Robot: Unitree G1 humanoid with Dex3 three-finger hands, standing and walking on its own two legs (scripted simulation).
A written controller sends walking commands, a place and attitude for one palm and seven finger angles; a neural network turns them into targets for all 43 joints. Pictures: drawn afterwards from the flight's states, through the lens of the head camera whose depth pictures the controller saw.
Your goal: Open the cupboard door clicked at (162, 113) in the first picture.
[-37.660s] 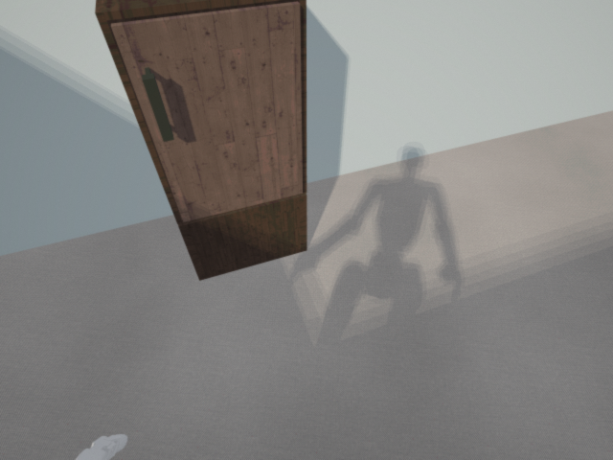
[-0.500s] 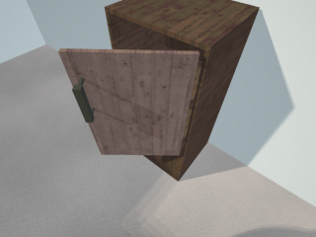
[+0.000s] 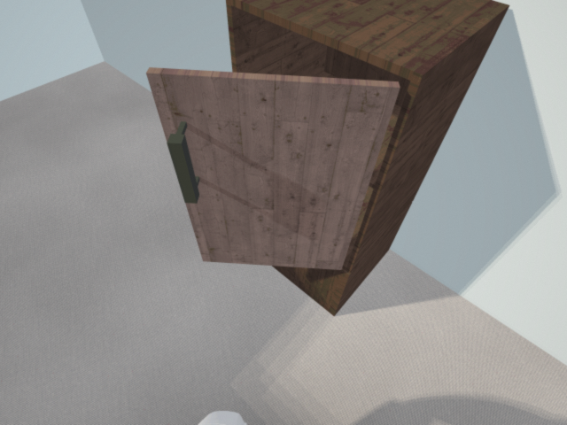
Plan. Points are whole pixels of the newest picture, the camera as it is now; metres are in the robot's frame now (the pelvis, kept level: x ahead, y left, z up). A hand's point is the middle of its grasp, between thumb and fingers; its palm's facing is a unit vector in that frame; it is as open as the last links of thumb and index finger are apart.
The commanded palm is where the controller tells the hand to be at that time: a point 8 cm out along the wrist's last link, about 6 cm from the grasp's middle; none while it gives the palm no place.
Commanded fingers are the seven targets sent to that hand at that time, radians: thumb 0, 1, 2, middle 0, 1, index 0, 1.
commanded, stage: come to a stop and stand still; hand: left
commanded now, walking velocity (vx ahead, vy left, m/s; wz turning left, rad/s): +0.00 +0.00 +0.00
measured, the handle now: (187, 163) +0.54 +0.25 +0.01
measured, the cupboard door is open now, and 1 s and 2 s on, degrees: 38 38 38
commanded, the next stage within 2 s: look again from close up in 1.20 s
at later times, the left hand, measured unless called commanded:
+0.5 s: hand out of the picture +0.05 +0.25 -0.18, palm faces -0.03 -0.99 -0.16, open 7.4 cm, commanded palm none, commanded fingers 0.00 0.90 0.90 -0.20 -0.30 -0.20 -0.30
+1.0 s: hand out of the picture +0.01 +0.18 -0.18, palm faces +0.06 -0.98 -0.18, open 7.2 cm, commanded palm none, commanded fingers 0.00 0.90 0.90 -0.20 -0.30 -0.20 -0.30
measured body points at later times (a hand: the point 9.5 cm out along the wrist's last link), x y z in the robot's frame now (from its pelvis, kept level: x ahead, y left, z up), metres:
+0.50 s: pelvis -0.01 +0.06 +0.00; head +0.03 +0.09 +0.45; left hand +0.05 +0.30 -0.16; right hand -0.05 -0.17 -0.14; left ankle +0.02 +0.18 -0.74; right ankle -0.04 -0.07 -0.68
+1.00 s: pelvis +0.00 +0.00 +0.00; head +0.01 +0.01 +0.45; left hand +0.01 +0.23 -0.17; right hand +0.01 -0.22 -0.16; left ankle -0.01 +0.12 -0.74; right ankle -0.04 -0.08 -0.74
